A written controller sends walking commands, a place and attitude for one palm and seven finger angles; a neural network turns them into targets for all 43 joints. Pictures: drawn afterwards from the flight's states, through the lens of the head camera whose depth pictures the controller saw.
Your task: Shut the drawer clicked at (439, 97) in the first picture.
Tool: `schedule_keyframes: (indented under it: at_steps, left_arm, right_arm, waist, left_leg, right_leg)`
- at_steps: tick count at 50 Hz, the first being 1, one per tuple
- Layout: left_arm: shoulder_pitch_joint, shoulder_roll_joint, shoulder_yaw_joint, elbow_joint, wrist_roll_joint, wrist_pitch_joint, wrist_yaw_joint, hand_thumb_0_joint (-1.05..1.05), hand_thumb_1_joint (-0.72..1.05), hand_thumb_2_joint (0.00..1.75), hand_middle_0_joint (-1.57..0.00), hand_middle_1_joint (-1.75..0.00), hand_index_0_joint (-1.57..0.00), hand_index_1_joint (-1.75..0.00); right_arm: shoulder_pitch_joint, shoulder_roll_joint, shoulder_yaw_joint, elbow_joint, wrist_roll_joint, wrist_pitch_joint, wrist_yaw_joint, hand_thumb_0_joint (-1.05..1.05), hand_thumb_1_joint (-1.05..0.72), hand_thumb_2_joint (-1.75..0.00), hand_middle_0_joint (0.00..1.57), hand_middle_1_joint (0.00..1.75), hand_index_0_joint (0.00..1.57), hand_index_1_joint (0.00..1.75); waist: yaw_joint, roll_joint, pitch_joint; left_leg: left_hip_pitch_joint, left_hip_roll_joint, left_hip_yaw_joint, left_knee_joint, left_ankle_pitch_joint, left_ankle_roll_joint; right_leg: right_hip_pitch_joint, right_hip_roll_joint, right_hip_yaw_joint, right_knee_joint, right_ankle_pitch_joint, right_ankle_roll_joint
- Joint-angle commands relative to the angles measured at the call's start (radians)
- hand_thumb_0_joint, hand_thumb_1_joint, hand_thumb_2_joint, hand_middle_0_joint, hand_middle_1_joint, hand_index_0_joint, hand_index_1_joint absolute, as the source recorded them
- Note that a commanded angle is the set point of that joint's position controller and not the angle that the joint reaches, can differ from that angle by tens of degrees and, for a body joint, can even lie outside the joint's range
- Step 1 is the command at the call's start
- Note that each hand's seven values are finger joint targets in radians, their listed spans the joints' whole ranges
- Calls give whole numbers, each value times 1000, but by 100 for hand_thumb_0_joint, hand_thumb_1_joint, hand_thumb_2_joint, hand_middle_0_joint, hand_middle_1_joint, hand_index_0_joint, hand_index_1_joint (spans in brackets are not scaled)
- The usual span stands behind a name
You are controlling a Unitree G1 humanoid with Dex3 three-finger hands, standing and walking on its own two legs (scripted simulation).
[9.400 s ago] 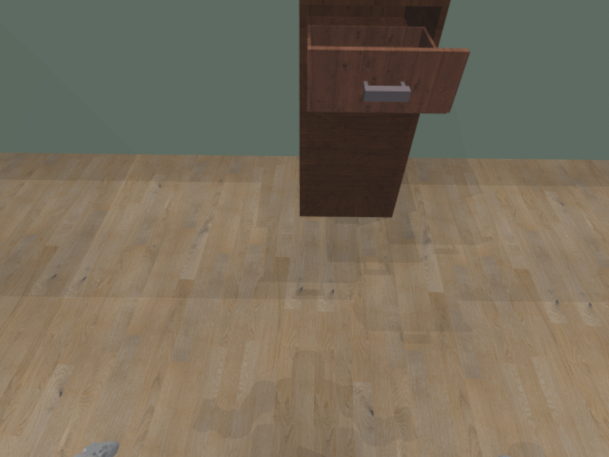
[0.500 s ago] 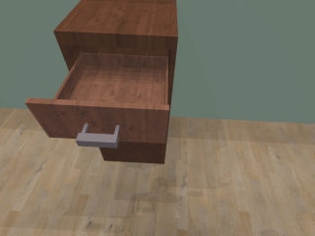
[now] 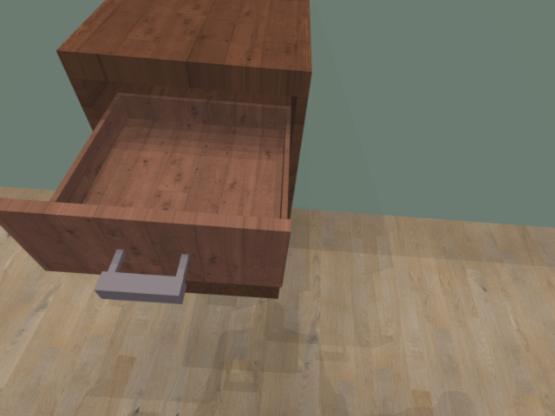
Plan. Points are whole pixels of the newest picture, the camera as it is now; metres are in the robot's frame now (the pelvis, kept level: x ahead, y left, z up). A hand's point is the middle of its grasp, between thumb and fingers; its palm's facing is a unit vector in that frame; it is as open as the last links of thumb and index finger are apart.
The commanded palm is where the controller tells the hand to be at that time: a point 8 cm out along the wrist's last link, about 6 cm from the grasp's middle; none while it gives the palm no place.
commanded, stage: come to a stop and stand still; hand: left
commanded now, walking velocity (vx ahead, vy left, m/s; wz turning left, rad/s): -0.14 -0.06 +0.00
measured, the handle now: (147, 273) +0.29 +0.20 +0.04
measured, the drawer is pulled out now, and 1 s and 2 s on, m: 0.30 0.30 0.30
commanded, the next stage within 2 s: look again from close up in 0.84 s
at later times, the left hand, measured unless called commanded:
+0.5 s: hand out of the picture +0.09 +0.17 -0.17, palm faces +0.05 -0.98 -0.21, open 7.4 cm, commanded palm none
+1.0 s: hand out of the picture +0.03 +0.18 -0.15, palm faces +0.00 -0.95 -0.30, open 7.4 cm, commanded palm none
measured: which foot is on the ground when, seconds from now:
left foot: down 0.00-0.22, up 0.24-0.48, down 0.50-1.00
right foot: up 0.00-0.18, down 0.20-1.00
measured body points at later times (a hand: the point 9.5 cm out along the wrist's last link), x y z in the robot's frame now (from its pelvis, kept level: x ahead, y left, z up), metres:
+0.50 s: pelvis +0.01 -0.02 +0.00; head +0.05 -0.01 +0.44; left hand +0.09 +0.22 -0.16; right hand +0.09 -0.27 -0.14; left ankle +0.00 +0.10 -0.73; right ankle +0.09 -0.15 -0.73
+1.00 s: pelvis +0.01 -0.03 +0.01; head +0.03 -0.06 +0.45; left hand +0.03 +0.23 -0.13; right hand +0.06 -0.26 -0.16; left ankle +0.01 +0.10 -0.73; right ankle +0.05 -0.12 -0.73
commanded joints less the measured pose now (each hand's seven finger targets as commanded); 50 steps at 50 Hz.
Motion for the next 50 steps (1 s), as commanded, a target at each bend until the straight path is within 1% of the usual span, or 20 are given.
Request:
schedule_keyframes:
  at_steps: [1,3,6,8,9,10,11,13,16,20,23,24,25,26,27,31,34,41,46,50]
  left_arm:
    - [-71,20,3,-118,-9,-26,-3,0,90,90,-20,-30,-20,-30]
    - [-56,15,-1,-118,-14,-11,0,0,90,90,-20,-30,-20,-30]
    - [-60,36,1,-131,-11,-13,5,0,90,90,-20,-30,-20,-30]
    - [6,99,17,-133,-6,-22,8,0,90,90,-20,-30,-20,-30]
    - [33,151,27,-133,-2,-30,13,0,90,90,-20,-30,-20,-30]
    - [40,201,37,-143,0,-34,18,0,90,90,-20,-30,-20,-30]
    - [55,240,45,-140,-4,-34,19,0,90,90,-20,-30,-20,-30]
    - [12,224,46,-160,0,-31,28,0,90,90,-20,-30,-20,-30]
    - [-97,219,55,-211,8,-12,37,0,90,90,-20,-30,-20,-30]
    - [-159,238,65,-252,17,1,30,0,90,90,-20,-30,-20,-30]
    - [-191,224,62,-263,2,16,22,0,90,90,-20,-30,-20,-30]
    - [-190,176,48,-269,-5,23,20,0,90,90,-20,-30,-20,-30]
    - [-205,251,15,-289,-14,3,21,0,90,90,-20,-30,-20,-30]
    - [-93,167,17,-317,-1,19,14,0,90,90,-20,-30,-20,-30]
    - [-99,166,6,-293,7,29,11,0,90,90,-20,-30,-20,-30]
    - [-40,153,-4,-248,14,1,-1,0,90,90,-20,-30,-20,-30]
    - [-68,164,-5,-251,5,-12,2,0,90,90,-20,-30,-20,-30]
    - [-25,150,-5,-223,-4,-10,-1,0,90,90,-20,-30,-20,-30]
    - [-22,172,-1,-204,-8,-19,7,0,90,90,-20,-30,-20,-30]
    - [-62,195,-7,-183,-15,-33,16,0,90,90,-20,-30,-20,-30]
  right_arm:
    - [133,-127,-8,2,-1,10,-19,0,-90,-90,20,30,20,30]
    - [75,-130,-10,-15,1,17,-20,0,-90,-90,20,30,20,30]
    - [64,-149,-26,-21,7,34,-18,0,-90,-90,20,30,20,30]
    - [67,-157,-42,-33,16,45,-12,0,-90,-90,20,30,20,30]
    - [82,-138,-48,-43,19,51,-7,0,-90,-90,20,30,20,30]
    - [120,-115,-55,-51,22,56,-4,0,-90,-90,20,30,20,30]
    - [145,-79,-60,-53,30,66,-5,0,-90,-90,20,30,20,30]
    - [53,-67,-56,-81,29,82,-8,0,-90,-90,20,30,20,30]
    - [16,-68,-57,-93,23,98,8,0,-90,-90,20,30,20,30]
    - [23,-65,-57,-113,19,103,24,0,-90,-90,20,30,20,30]
    - [126,-62,-46,-89,18,86,24,0,-90,-90,20,30,20,30]
    - [139,-89,-47,-87,18,78,21,0,-90,-90,20,30,20,30]
    - [7,-235,-58,-205,-12,77,11,0,-90,-90,20,30,20,30]
    - [-94,-263,-94,-297,-12,67,3,0,-90,-90,20,30,20,30]
    - [-178,-247,-81,-324,-11,71,11,0,-90,-90,20,30,20,30]
    - [-121,-210,-58,-319,-3,66,8,0,-90,-90,20,30,20,30]
    - [-41,-213,-58,-287,2,62,4,0,-90,-90,20,30,20,30]
    - [-9,-206,-55,-216,4,47,-11,0,-90,-90,20,30,20,30]
    - [-7,-170,-46,-173,6,54,-5,0,-90,-90,20,30,20,30]
    - [20,-139,-33,-120,10,61,5,0,-90,-90,20,30,20,30]
  waist:
    - [-5,158,39]
    - [18,201,10]
    - [23,184,-3]
    - [56,147,-36]
    - [58,55,-82]
    - [50,-49,-126]
    - [46,-139,-163]
    - [73,-219,-177]
    - [39,-133,-154]
    - [24,-140,-132]
    - [-30,-94,-136]
    - [-36,18,-106]
    - [-39,339,2]
    - [18,419,-167]
    - [29,463,-121]
    - [39,68,57]
    - [-8,22,41]
    - [-2,117,-68]
    - [-3,4,-89]
    - [-18,-52,-72]
  left_leg:
    - [132,300,-223,-230,959,164]
    - [72,247,-123,-216,957,117]
    - [78,219,-97,-162,938,73]
    - [45,182,-91,-73,771,29]
    - [-24,125,-73,2,556,-7]
    - [-126,32,-51,117,278,-36]
    - [-170,-31,-33,278,-154,-60]
    - [-236,-7,-130,506,-290,-58]
    - [-245,7,-131,511,-204,-74]
    - [-139,0,-81,286,-106,-81]
    - [75,-30,-18,-83,128,-68]
    - [105,21,-72,-198,122,-58]
    - [-18,140,-236,-334,-13,-7]
    - [-242,232,-285,-330,-239,36]
    - [-274,163,-269,-327,-271,41]
    - [-352,143,-236,-257,-245,20]
    - [-179,133,-227,-235,-67,9]
    - [-5,167,-194,-205,365,30]
    - [-40,96,-133,-142,234,1]
    - [-6,56,-110,-147,132,-21]
  right_leg:
    - [-244,-60,21,54,63,20]
    - [-111,-51,1,-129,162,26]
    - [6,-18,-48,-373,320,32]
    - [129,-34,-44,-512,544,36]
    - [223,-103,41,-487,831,15]
    - [310,-240,200,-446,1199,-66]
    - [334,-386,277,-495,1397,-170]
    - [278,-414,337,-549,1286,-243]
    - [173,-357,234,-572,1003,-200]
    - [27,-311,228,-633,587,-160]
    - [-75,-214,160,-568,291,-70]
    - [-122,-146,106,-485,161,-26]
    - [-82,-20,-7,-332,92,30]
    - [48,-21,-24,-229,103,26]
    - [38,-5,-19,-233,172,24]
    - [70,-7,1,-425,203,25]
    - [-49,-24,64,-504,236,11]
    - [-16,-41,49,-471,394,21]
    - [49,-94,139,-543,450,-6]
    - [22,-138,200,-641,312,-32]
